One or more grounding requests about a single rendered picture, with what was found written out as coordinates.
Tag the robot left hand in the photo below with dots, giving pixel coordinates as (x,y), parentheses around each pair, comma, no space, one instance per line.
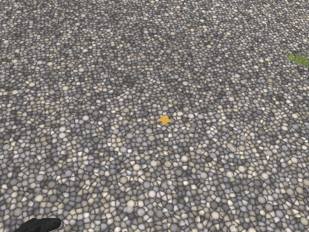
(45,224)

